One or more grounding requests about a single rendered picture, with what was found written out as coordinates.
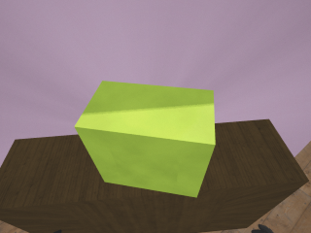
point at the pedestal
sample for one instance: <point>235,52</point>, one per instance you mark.
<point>51,183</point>

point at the carton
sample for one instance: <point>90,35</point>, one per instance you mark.
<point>149,136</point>

